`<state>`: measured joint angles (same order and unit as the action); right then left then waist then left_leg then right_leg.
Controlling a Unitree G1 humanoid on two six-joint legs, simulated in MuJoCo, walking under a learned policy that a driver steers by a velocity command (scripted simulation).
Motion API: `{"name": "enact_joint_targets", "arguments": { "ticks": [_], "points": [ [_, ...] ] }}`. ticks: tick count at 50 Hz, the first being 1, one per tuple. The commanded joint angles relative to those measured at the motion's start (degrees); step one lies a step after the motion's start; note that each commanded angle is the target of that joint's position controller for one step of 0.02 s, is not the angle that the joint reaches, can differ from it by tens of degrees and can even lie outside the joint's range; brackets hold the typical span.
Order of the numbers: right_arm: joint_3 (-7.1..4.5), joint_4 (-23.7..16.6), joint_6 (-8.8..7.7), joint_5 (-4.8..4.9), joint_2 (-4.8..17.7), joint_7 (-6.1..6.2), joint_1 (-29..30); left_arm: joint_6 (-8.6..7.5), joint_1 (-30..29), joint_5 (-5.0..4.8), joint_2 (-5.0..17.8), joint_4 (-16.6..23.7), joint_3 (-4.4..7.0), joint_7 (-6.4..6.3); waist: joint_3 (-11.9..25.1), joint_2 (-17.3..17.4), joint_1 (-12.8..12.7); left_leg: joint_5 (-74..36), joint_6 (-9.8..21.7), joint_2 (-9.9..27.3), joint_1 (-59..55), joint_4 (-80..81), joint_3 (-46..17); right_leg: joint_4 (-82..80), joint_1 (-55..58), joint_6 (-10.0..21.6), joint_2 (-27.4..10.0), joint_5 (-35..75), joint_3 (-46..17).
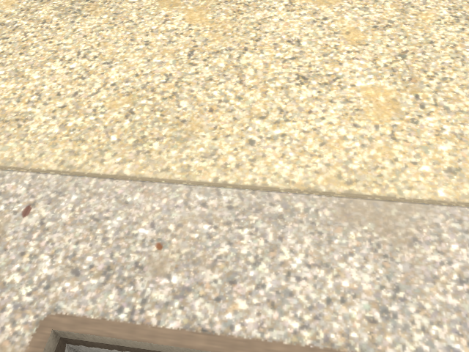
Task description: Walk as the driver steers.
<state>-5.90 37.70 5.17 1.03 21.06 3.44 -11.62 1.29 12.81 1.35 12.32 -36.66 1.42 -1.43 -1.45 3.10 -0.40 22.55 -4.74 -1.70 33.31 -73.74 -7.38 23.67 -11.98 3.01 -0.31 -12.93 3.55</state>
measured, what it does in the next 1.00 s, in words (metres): walks ahead, turning right: left foot, then right foot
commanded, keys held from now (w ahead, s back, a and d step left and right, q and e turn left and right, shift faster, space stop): no key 0.16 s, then e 0.26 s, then w+e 0.40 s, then w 0.12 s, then w+q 0.06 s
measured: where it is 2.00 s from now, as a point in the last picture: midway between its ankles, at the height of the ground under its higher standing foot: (328, 243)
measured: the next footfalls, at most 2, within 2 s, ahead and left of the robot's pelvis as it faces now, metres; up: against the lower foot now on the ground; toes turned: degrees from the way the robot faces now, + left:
left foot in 0.20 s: +0.04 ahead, +0.17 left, +0.00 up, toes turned +1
right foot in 0.66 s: +0.01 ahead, -0.09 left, +0.00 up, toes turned -15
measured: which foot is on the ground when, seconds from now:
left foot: up 0.00-0.18, down 0.20-0.66, up 0.68-1.00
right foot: down 0.00-0.36, up 0.38-0.64, down 0.66-1.00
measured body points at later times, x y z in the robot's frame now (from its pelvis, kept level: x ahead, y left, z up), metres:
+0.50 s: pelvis +0.00 +0.03 -0.01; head +0.03 +0.03 +0.44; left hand +0.15 +0.31 -0.12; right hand +0.12 -0.25 -0.10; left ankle +0.00 +0.17 -0.74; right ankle -0.03 -0.07 -0.70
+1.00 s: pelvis +0.13 -0.06 +0.00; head +0.12 -0.11 +0.45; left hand +0.23 +0.21 -0.09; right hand +0.21 -0.38 -0.11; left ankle +0.33 +0.08 -0.65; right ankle -0.02 -0.08 -0.74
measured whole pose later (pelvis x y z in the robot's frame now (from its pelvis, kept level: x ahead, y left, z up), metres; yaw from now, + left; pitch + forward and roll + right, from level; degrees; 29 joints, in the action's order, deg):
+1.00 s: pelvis +0.13 -0.06 +0.00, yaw -20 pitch +2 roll +4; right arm -5.2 40.8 -4.8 2.2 18.5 -1.6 -7.7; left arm -4.4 28.6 -1.0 14.8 -44.5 2.5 -2.1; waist 1.7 2.9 -1.4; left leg 3.4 -1.8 3.2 43.3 -54.9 -2.2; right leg 13.3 3.8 5.0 1.3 -18.8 -5.7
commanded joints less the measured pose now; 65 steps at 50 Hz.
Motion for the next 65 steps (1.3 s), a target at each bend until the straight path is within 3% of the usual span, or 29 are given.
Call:
{"name": "enact_joint_targets", "arguments": {
  "ticks": [1,4,8,9,11,12,13,16,20,22,25,30,32,33,34,35,36,39,43,48,53,54,55,57,59,61,63,64,65],
  "points": [
    [0.34,-4.75,-0.54,-0.26,0.60,0.49,1.14,-0.61,-3.50,-0.33,6.34,3.47,1.29,-0.24,2.42,-9.48,0.31,-1.83,-1.12,2.43,0.93,10.78,-0.83,-9.54,6.75,11.27,-13.61,10.06,-10.85],
    [2.33,-6.51,-0.90,-1.33,-3.08,-1.08,4.62,0.43,-3.95,-0.58,7.24,1.58,1.10,0.13,2.71,-12.08,-1.35,-0.86,-0.87,5.12,-6.98,26.99,3.04,-10.74,5.90,10.89,-12.93,3.55,-9.46],
    [2.07,-4.17,-2.18,-1.76,-1.52,-2.50,0.07,1.58,-2.72,-1.15,9.83,-1.48,1.35,0.95,3.02,-11.75,-0.23,-7.82,2.65,3.66,-17.77,46.37,8.18,-7.29,4.61,10.73,-12.59,13.07,-9.51],
    [2.33,-2.75,-2.42,-2.38,-2.50,-2.65,-2.39,1.52,-1.58,-1.66,8.40,-2.84,0.66,1.21,3.57,-10.66,1.15,-15.03,4.36,3.68,-24.12,55.47,7.66,-6.50,2.72,9.10,-11.79,16.40,-9.47],
    [1.44,-2.68,-2.34,-3.39,2.29,-1.96,-5.01,-0.04,-1.35,-1.05,7.14,-3.47,-0.11,2.17,6.38,-4.69,1.00,-35.95,7.70,9.95,-36.02,54.63,1.61,-3.02,-2.12,2.61,-8.09,17.16,-7.39],
    [1.15,-1.95,-1.93,-2.53,3.37,-1.75,-1.98,-0.74,1.96,-0.22,6.22,-3.67,-0.17,2.50,7.52,1.25,-2.76,-34.09,10.11,10.31,-34.90,50.02,3.18,-7.28,-2.44,0.19,-5.41,7.97,-6.09],
    [1.14,-2.73,-1.85,-1.53,1.57,-1.84,-0.11,-0.90,-2.37,0.23,7.80,-3.57,-0.10,2.18,5.64,0.78,0.45,-27.04,9.98,8.67,-31.13,51.52,3.86,-6.34,-1.03,-1.59,-3.97,5.90,-5.11],
    [0.84,-2.99,-2.11,-2.41,1.37,-1.43,0.55,0.61,-6.06,-0.85,9.01,-2.04,0.62,0.90,4.62,1.32,1.08,-27.89,8.91,8.00,-29.59,51.94,4.70,1.18,-3.67,-1.20,-2.44,7.84,-4.16],
    [-0.42,-2.58,-2.65,-2.50,3.24,-0.85,-0.71,2.98,-3.85,-0.53,8.10,-1.50,1.68,-0.37,3.55,6.39,0.68,-33.67,16.58,17.61,-28.87,54.07,-1.44,17.38,-12.63,-3.59,0.09,-5.86,-1.57],
    [-0.56,-3.95,-3.33,-2.77,3.32,-0.03,0.50,3.21,-4.12,-1.92,9.17,-1.07,2.87,-0.01,4.28,6.89,1.84,-33.90,20.97,24.46,-28.57,56.64,-4.86,35.05,-19.31,-4.41,-1.22,-21.50,-4.51],
    [-1.25,-3.43,-4.81,-1.66,4.50,-0.40,2.66,3.06,-6.39,-2.15,8.40,0.19,3.20,1.51,2.18,4.80,1.02,-8.21,16.16,22.10,-25.70,60.86,-0.07,32.18,-19.96,-3.83,-5.12,-15.84,-5.11],
    [-1.58,-1.43,-5.43,-0.42,6.01,-1.74,4.14,2.12,-2.92,-2.40,8.72,-0.54,3.89,3.34,2.55,4.51,-0.81,-0.91,13.49,19.24,-20.88,59.77,7.17,16.63,-6.08,-0.66,-2.74,-8.64,0.89],
    [-0.83,-0.35,-5.23,-0.21,3.49,-2.03,4.81,1.57,6.25,-2.25,9.76,-4.87,4.98,3.11,4.23,1.25,-4.14,2.01,10.24,16.30,-13.70,50.16,12.67,7.49,7.94,1.67,1.21,-3.85,3.70],
    [0.13,-0.23,-5.41,-0.22,0.74,-2.39,5.65,1.05,15.74,-3.15,12.38,-7.91,6.51,2.96,5.25,-5.93,-7.70,2.34,7.70,12.38,-4.51,33.17,17.55,2.22,19.16,5.41,-1.62,-7.53,-2.87],
    [0.81,-4.61,-6.05,-0.89,-1.09,-2.63,8.39,-0.63,19.48,-2.80,22.61,-6.54,8.32,3.04,2.73,-19.17,-7.13,13.03,2.81,2.30,18.10,10.86,15.10,-6.16,25.54,14.93,-18.06,-10.14,-37.78],
    [0.13,-5.92,-8.04,1.09,1.99,-3.09,10.69,-2.80,14.60,-2.05,21.72,-3.86,7.41,4.17,2.90,-12.35,-5.79,11.24,4.05,1.38,21.90,5.66,2.12,-13.98,19.31,21.54,-22.13,-18.89,-50.32],
    [-0.82,-5.62,-9.11,2.18,5.44,-3.55,9.68,-3.75,8.99,-2.25,17.82,-2.40,6.19,4.20,-1.64,-10.57,-2.55,6.40,5.32,4.31,21.29,6.08,1.32,-14.24,14.78,19.41,-21.04,-18.04,-44.36],
    [-1.64,-1.59,-9.44,-0.89,6.28,-2.87,3.40,-3.56,3.25,-3.18,12.33,-0.08,4.03,2.24,-2.10,-10.07,0.96,-6.33,5.40,7.94,13.66,9.96,1.59,-13.41,8.00,12.92,-13.82,-7.90,-29.13],
    [0.01,-0.27,-10.25,-2.08,1.25,-4.35,3.18,-4.15,9.52,-0.70,13.77,-0.52,4.71,0.63,3.71,-6.13,-0.60,-17.48,2.59,5.47,10.89,5.98,6.02,-10.91,10.24,12.85,-11.55,13.91,-20.57],
    [-0.74,-3.97,-11.67,2.19,3.03,-5.29,16.21,-6.76,22.92,-2.89,12.30,-7.41,3.98,-0.62,-5.60,-11.85,-4.38,-16.90,3.49,6.98,32.26,18.06,2.22,-12.97,28.15,10.40,-16.04,7.51,-22.52],
    [2.09,-6.78,-11.76,2.48,-2.37,-6.07,22.26,-4.45,26.22,-3.50,12.51,-11.54,3.52,-3.09,-10.38,-12.54,-5.60,-24.39,3.04,3.30,34.52,31.16,8.50,-17.66,28.46,7.50,-14.02,10.15,-16.06],
    [3.93,-5.94,-11.83,1.11,-5.58,-7.20,20.00,-3.79,20.01,-3.80,9.74,-8.80,1.91,-2.83,-9.82,-5.98,-4.43,-32.32,3.23,2.04,19.75,38.26,12.77,-20.39,15.84,6.74,-10.08,8.92,-9.53],
    [4.67,-5.85,-11.88,0.85,-7.23,-8.08,20.68,-3.81,20.59,-3.86,10.74,-8.69,2.21,-2.54,-9.46,-6.60,-5.51,-39.51,3.55,0.51,8.42,40.61,14.36,-22.95,8.80,6.58,-9.79,4.82,-7.52],
    [3.59,-5.82,-12.10,1.92,-4.07,-8.70,18.21,-5.48,16.33,-4.83,14.13,-8.72,2.53,-2.97,-9.61,-7.58,-1.80,-44.18,5.79,2.11,2.18,40.34,9.78,-25.39,7.16,6.52,-12.53,6.48,-4.47],
    [3.34,-6.89,-12.63,0.62,-2.06,-7.81,20.28,-5.70,14.38,-4.34,15.13,-8.80,2.80,-2.60,-8.58,-10.10,-0.94,-38.18,8.82,-1.16,0.67,42.08,12.25,-20.87,11.91,3.81,-11.53,26.64,0.63],
    [2.59,-7.84,-14.06,-0.02,0.02,-6.81,21.01,-5.55,20.16,-1.57,14.61,-11.14,2.72,-1.79,-3.22,-14.59,-0.81,-29.08,12.24,-6.28,-6.16,43.57,20.06,-4.77,18.18,1.47,-12.78,61.86,1.77],
    [0.43,-1.28,-11.75,-0.37,5.37,-5.71,-5.19,-4.82,16.59,1.43,14.72,-10.10,2.27,-0.95,13.74,-17.45,11.75,-25.05,17.83,-1.30,-37.21,40.64,10.02,27.29,8.45,-0.89,-12.24,75.18,-0.18],
    [-0.32,2.04,-12.61,-2.03,8.35,-7.13,-16.29,-5.13,23.79,-0.54,6.30,-8.59,-0.77,0.23,28.03,-0.53,9.12,-13.51,35.26,19.26,-77.50,34.87,-24.60,64.29,-30.31,-7.81,-2.02,14.64,-6.81],
    [-0.40,2.93,-11.22,-1.00,6.00,-5.61,-19.35,-8.07,21.56,-1.80,9.93,-7.33,-0.60,2.47,42.43,-1.32,9.99,-5.40,30.38,19.56,-75.93,46.52,-40.20,65.04,-27.89,-3.86,3.46,-11.34,-17.86]
  ]
}}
